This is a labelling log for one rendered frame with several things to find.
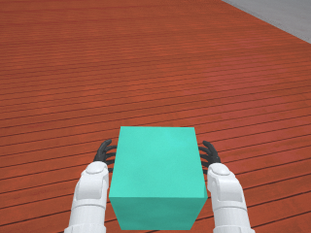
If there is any carton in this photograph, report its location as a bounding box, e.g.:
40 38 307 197
109 126 208 230

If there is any robot left hand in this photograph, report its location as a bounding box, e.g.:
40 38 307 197
92 139 118 173

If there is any left robot forearm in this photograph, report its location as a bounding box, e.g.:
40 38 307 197
64 161 109 233

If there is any robot right hand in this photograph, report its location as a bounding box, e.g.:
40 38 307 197
198 140 222 175

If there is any right robot forearm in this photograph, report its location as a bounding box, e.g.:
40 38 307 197
207 163 256 233

